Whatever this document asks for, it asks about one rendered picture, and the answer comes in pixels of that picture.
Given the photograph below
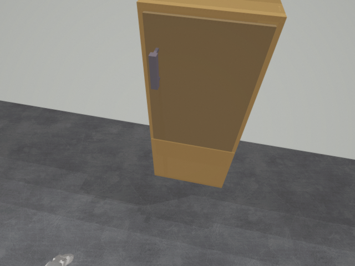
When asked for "left robot hand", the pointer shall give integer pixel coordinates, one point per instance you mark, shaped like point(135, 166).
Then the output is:
point(61, 260)

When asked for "cupboard door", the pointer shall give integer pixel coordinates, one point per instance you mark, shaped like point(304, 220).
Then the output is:
point(208, 69)

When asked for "handle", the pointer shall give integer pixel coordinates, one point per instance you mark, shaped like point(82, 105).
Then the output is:
point(154, 69)

